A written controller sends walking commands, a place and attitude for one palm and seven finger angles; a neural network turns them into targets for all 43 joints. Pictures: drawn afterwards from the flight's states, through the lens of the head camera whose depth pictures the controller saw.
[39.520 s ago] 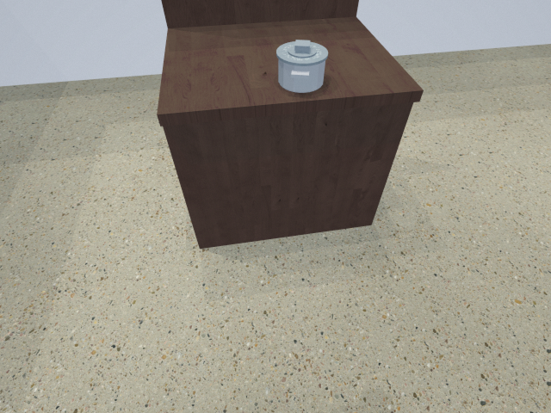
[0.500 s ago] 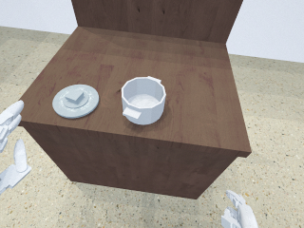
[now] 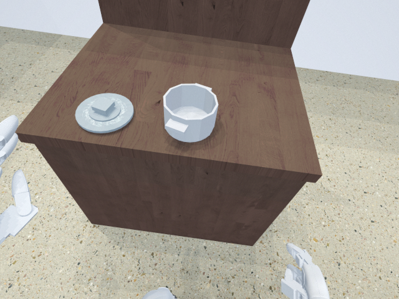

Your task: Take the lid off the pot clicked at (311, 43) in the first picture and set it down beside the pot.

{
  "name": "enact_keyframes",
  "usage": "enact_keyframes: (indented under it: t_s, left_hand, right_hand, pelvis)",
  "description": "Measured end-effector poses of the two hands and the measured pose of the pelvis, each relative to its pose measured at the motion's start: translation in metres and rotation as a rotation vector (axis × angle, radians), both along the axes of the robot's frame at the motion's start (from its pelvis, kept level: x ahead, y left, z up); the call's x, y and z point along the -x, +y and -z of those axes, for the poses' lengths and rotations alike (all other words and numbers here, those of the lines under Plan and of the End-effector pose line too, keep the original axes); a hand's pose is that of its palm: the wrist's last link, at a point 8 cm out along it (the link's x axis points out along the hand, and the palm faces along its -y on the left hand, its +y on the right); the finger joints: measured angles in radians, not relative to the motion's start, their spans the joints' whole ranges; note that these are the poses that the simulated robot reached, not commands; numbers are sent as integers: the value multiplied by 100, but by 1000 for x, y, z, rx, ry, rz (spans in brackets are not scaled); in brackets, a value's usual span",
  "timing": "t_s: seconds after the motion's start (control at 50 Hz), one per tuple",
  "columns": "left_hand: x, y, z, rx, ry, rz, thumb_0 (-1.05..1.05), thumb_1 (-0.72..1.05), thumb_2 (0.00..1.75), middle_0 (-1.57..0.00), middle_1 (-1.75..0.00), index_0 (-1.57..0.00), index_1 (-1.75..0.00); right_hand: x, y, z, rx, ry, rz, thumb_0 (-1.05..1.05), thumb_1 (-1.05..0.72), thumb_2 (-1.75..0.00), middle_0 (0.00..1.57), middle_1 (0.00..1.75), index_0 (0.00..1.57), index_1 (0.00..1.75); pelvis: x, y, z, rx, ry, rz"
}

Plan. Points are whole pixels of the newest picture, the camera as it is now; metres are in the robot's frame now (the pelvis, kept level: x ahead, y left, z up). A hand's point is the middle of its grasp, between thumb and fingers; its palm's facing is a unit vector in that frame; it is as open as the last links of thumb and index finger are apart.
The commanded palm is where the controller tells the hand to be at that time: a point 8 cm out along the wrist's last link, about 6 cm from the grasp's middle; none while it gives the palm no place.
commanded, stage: step back with the hand held close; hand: left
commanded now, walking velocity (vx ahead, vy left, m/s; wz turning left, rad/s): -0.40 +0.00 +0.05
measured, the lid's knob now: (103, 105) +0.57 +0.32 +0.00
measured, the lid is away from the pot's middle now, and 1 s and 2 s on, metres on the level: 0.24 0.24 0.24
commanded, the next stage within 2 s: stop stepping back and stand still in 0.26 s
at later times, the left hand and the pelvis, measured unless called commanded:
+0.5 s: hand out of the picture +0.04 +0.26 +0.14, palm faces +0.37 -0.86 -0.34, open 7.4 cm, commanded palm -0.01 +0.30 +0.19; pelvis -0.12 +0.02 -0.02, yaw +3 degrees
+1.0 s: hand out of the picture -0.08 +0.32 +0.17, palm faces +0.41 -0.86 -0.31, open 7.4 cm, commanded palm -0.12 +0.34 +0.19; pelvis -0.25 +0.06 +0.00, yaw +0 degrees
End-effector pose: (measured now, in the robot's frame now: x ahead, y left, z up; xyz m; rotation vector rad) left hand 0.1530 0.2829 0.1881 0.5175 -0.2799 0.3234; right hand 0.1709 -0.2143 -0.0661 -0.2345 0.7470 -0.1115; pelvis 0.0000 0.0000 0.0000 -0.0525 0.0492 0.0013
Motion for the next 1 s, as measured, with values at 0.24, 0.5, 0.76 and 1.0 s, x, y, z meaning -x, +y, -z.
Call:
enact_keyframes:
  t_s: [0.24, 0.5, 0.76, 1.0]
  left_hand:
    - [52, -13, 3, -39, 18, 178, 1, 89, 90, -21, -31, -22, -30]
    - [155, 18, 39, 110, 4, -1, 1, 89, 90, -21, -31, -22, -30]
    - [199, 43, -3, 103, -90, 61, 1, 89, 90, -21, -31, -21, -30]
    - [270, 80, 7, 91, -133, 8, 1, 88, 90, -21, -31, -22, -30]
  right_hand:
    - [55, -16, -10, 60, -14, 50, 1, -90, -89, 20, 30, 21, 30]
    - [135, -10, 4, 83, 9, 51, 1, -90, -89, 20, 30, 21, 30]
    - [235, 62, -22, -47, -18, 24, 1, -90, -89, 20, 30, 21, 30]
    - [278, 45, -20, 107, 23, 48, 1, -90, -89, 20, 31, 21, 30]
  pelvis:
    - [57, 3, 5, 39, -47, -13]
    - [123, 16, 22, 12, -133, -49]
    - [198, 34, -11, 34, -57, -23]
    - [247, 60, 1, 14, -41, -2]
